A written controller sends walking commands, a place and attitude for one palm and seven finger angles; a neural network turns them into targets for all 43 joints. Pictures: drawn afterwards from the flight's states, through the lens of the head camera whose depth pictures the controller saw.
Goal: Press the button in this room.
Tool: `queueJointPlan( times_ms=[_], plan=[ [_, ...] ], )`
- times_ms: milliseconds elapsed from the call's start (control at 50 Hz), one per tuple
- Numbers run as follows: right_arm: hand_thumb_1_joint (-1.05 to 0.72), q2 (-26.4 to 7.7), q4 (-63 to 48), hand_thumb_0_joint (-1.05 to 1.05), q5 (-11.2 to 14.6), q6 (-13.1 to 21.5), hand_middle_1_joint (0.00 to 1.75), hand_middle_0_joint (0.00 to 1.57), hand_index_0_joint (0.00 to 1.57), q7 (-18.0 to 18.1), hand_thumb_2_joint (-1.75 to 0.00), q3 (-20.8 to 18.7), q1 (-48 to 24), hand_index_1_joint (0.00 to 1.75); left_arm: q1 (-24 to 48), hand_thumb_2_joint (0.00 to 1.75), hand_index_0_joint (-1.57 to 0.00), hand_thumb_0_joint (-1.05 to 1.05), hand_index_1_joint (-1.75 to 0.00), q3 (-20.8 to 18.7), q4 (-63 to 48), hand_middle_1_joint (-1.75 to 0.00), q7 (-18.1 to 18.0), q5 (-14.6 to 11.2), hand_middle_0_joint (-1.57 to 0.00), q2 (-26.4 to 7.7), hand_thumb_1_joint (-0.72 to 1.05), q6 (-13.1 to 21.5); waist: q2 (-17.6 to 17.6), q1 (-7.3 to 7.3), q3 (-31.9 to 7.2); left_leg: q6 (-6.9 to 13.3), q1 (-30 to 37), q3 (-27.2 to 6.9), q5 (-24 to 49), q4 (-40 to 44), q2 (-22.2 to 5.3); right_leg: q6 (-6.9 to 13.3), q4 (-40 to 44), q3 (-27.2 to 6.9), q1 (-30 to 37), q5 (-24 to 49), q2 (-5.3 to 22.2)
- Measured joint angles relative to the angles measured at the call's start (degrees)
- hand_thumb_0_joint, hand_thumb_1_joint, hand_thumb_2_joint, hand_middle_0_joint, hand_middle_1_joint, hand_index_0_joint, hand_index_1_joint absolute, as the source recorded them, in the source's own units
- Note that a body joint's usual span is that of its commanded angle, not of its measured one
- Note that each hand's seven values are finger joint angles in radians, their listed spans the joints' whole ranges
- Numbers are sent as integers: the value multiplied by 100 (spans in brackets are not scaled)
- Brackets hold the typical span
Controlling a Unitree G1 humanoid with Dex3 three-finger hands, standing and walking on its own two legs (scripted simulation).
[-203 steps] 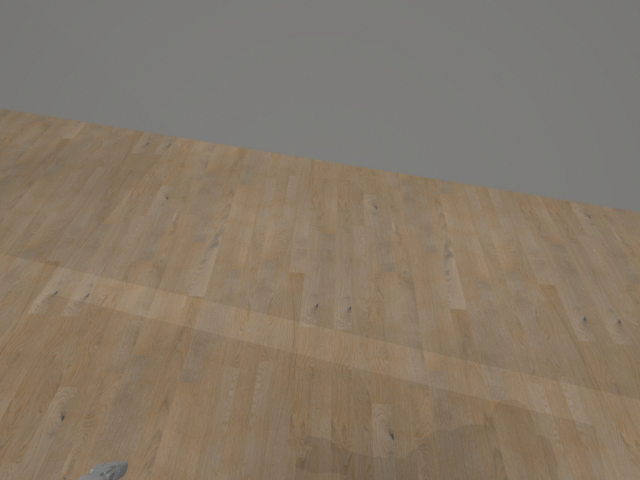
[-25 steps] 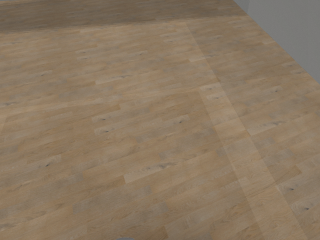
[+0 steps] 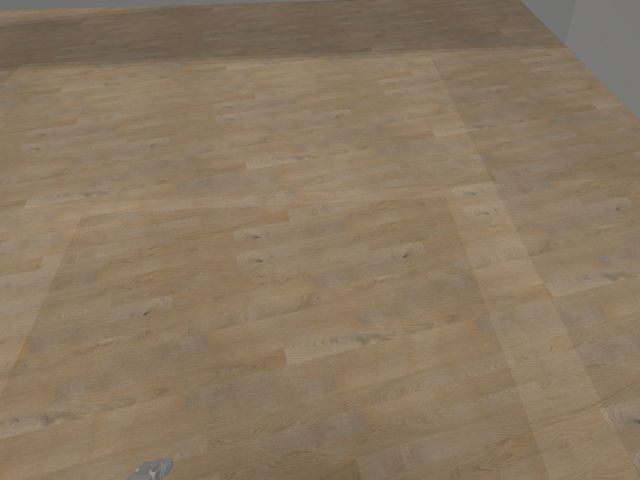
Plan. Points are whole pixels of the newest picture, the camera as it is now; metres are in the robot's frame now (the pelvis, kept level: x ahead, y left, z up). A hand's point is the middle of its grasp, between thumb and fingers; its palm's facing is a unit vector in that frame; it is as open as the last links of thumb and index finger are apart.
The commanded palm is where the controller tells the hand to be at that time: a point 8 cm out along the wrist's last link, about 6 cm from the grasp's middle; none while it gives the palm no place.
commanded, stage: turn or walk to find it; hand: left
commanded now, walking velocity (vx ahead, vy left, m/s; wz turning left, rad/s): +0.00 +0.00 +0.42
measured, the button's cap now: out of the picture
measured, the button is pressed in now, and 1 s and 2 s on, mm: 0 0 0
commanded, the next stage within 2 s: none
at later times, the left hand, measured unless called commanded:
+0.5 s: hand out of the picture -0.04 +0.22 -0.19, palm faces +0.29 -0.93 -0.24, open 7.3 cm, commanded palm none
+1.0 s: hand out of the picture -0.02 +0.19 -0.14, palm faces +0.44 -0.85 -0.28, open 7.3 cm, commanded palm none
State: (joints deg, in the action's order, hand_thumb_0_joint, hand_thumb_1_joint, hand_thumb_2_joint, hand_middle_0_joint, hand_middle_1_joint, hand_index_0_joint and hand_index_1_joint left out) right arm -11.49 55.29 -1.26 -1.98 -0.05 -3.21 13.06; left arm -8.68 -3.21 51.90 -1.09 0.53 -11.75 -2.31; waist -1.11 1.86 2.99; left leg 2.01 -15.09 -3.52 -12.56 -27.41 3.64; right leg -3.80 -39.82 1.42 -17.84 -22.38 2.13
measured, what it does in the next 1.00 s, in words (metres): steps on the spot, turning left: right foot, then left foot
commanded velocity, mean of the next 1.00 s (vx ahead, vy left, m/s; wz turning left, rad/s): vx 0.00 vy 0.00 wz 0.42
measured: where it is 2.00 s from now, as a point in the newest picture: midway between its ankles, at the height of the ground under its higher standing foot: outside the picture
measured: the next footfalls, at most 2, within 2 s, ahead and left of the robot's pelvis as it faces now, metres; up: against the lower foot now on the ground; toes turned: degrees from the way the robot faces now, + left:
right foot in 0.04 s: +0.03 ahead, -0.12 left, +0.00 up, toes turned -2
left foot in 0.46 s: -0.01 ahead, +0.13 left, +0.00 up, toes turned +18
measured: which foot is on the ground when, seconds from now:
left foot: down 0.00-0.04, up 0.06-0.44, down 0.46-0.90, up 0.92-1.00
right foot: up 0.00-0.02, down 0.04-0.48, up 0.50-0.86, down 0.88-1.00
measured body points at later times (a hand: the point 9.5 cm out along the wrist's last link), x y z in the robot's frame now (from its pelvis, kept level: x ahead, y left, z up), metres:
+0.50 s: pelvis -0.02 +0.01 -0.01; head +0.01 +0.04 +0.43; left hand -0.06 +0.27 -0.17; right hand +0.13 -0.22 -0.15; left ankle -0.05 +0.12 -0.74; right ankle -0.01 -0.12 -0.73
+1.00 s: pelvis -0.02 -0.02 +0.00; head +0.01 -0.05 +0.45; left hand -0.04 +0.24 -0.12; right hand +0.13 -0.23 -0.17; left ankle -0.09 +0.10 -0.68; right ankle +0.02 -0.11 -0.74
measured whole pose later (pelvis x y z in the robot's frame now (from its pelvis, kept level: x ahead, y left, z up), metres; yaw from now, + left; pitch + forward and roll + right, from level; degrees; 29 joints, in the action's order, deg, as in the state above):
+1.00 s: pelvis -0.02 -0.02 +0.00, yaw +26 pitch -1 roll +1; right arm -14.3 55.6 -1.1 -4.1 -0.8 -4.9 12.8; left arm -11.5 -1.9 51.1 -1.1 1.2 -9.2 -0.4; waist -3.6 1.0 2.8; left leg -1.3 -25.6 -3.3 -24.7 -58.3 2.5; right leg 1.6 -31.8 6.7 -13.7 -17.2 3.0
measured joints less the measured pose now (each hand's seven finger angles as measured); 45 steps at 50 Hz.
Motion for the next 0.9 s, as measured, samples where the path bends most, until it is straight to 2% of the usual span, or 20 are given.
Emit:
queueJointPlan(
  times_ms=[20, 40, 80, 100, 160, 220, 300, 400, 460, 480, 520, 580, 620, 780, 840, 880, 900],
  plan=[
    [-90, -22, 10, 0, 11, -16, 30, 21, 20, -5, -90, -17, 41, 30, -2, 90, -20, 0, -30, 18, -38, -30, -1, -4, -20, 25, 91, 41, -18, 3, -19, -40, -73, -39, -36, -104, 26, 19, 428, 31, 178, 267, -22],
    [-90, -44, 11, 0, 33, -28, 30, 21, 20, -14, -90, -37, 91, 30, -24, 90, -20, 0, -30, 37, -81, -30, -6, 7, -20, 40, 91, 94, -17, -8, -52, -85, -184, -65, -103, -274, 67, 128, 843, 55, 353, 399, -14],
    [-90, -135, 49, 0, 46, -88, 30, 21, 20, -20, -90, -102, 94, 30, -30, 89, -20, 0, -30, 83, -81, -30, -25, 48, -20, 152, 91, 164, -176, -5, -6, -193, -504, -106, -854, -1081, 40, 396, 820, 190, 360, 413, -65],
    [-90, -164, 65, 0, 35, -132, 30, 20, 20, -22, -90, -131, 103, 30, -63, 89, -20, 0, -30, 107, -90, -30, -23, 53, -20, 188, 91, 175, -194, -1, 0, -235, -700, -73, -1166, -1659, 52, 468, 817, 254, 384, 431, -38],
    [-91, -247, 115, 0, 19, -201, 30, 20, 20, -70, -90, -193, 110, 29, -183, 89, -20, 0, -30, 140, -63, -30, -23, 54, -20, 261, 91, 175, -212, 5, 21, -355, -1162, 73, -1142, -3183, -69, 527, 1010, 423, 554, 538, 32],
    [-91, -291, 146, 0, 14, -211, 30, 20, 20, -98, -90, -215, 121, 29, -278, 89, -20, 0, -30, 145, 16, -30, -33, 66, -20, 289, 91, 179, -183, 17, 40, -484, -1280, 159, -932, -3717, -292, 521, 1145, 593, 679, 587, 101],
    [-91, -293, 203, 0, 24, -253, 30, 20, 20, -97, -90, -191, 61, 29, -390, 89, -20, 0, -30, 134, 109, -30, -26, 97, -21, 273, 91, 195, -55, -49, 80, -578, -1054, 266, -1091, -3288, -507, 493, 1147, 781, 724, 560, 243],
    [-91, -245, 184, 0, 71, -214, 30, 20, 19, -86, -90, -105, -186, 29, -517, 89, -20, 0, -30, 80, 224, -30, -1, 132, -21, 135, 91, 180, 144, -216, 171, -541, -492, 514, -1305, -1929, -570, 375, 904, 966, 616, 443, 452],
    [-91, -230, 62, 0, 81, -103, 30, 20, 19, -87, -90, -50, -307, 29, -618, 89, -20, 0, -30, 20, 304, -30, 4, 102, -21, -3, 91, 125, 218, -253, 162, -456, -10, 702, -635, -755, -549, 234, 520, 1113, 462, 249, 576],
    [-91, -211, 25, 0, 67, -45, 30, 20, 19, -88, -90, -47, -346, 29, -641, 89, -20, 0, -30, -11, 324, -30, 10, 77, -21, -68, 91, 83, 275, -256, 149, -238, 21, 725, -554, -602, -498, 182, 246, 1089, 322, 153, 649],
    [-91, -117, -32, 0, 51, 34, 30, 20, 19, -77, -90, -9, -444, 29, -633, 89, -20, 0, -30, -64, 384, -30, -16, 66, -21, -207, 91, -49, 422, -319, 180, -65, -52, 746, -625, -755, -411, 87, -659, 693, -60, -589, 624],
    [-91, -27, -101, 0, 35, 103, 30, 20, 20, -3, -90, 52, -463, 29, -569, 89, -20, 1, -30, -114, 481, -30, -11, 59, -20, -301, 91, -161, 390, -311, 138, -40, 29, 630, -525, -549, -394, 23, -1806, 320, -527, -626, 425],
    [-91, 4, -113, 0, 33, 109, 30, 20, 20, 18, -90, 88, -455, 29, -519, 89, -20, 1, -30, -121, 458, -30, 17, 51, -20, -320, 91, -145, 337, -306, 112, -34, 118, 538, -369, -311, -370, -16, -2038, 218, -669, -416, 368],
    [-90, 27, -124, 0, 14, 62, 30, 21, 20, -7, -90, 80, -331, 30, -257, 90, -20, 1, -30, -68, 181, -30, 34, 25, -20, -180, 91, -70, 121, -188, 35, -61, 177, 198, -69, 49, -232, -67, -1062, 55, -465, -293, 193],
    [-90, -17, -114, 0, 1, 12, 30, 21, 20, -18, -90, 37, -257, 30, -168, 90, -20, 0, -30, -23, 79, -30, 28, 7, -20, -76, 91, -12, 19, -117, 20, -132, 71, 70, -81, -65, -181, -26, -314, 80, -163, -148, 82],
    [-90, -54, -108, 0, 21, -16, 30, 21, 20, -28, -90, 0, -174, 30, -165, 90, -20, 0, -30, 16, -7, -30, 30, 4, -20, -27, 91, 75, -18, -99, -16, -209, -72, -10, -157, -281, -120, 3, 553, 128, 196, 372, 31],
    [-90, -104, -98, 0, 46, -30, 30, 21, 20, -36, -90, -31, -141, 30, -159, 90, -20, 0, -30, 33, -22, -30, 17, 29, -20, 31, 91, 134, -112, -98, -17, -224, -188, -63, -247, -498, -140, 253, 713, 199, 257, 535, -20]
  ],
)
